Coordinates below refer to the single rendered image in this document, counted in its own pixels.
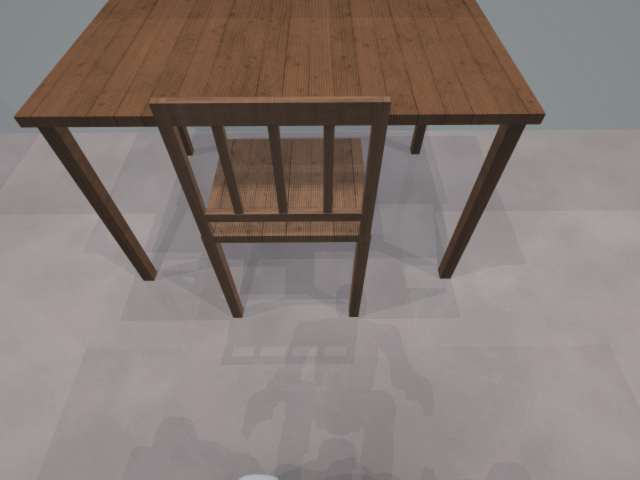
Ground chair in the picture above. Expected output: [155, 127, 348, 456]
[148, 96, 391, 318]

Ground table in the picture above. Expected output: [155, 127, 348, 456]
[14, 0, 546, 281]

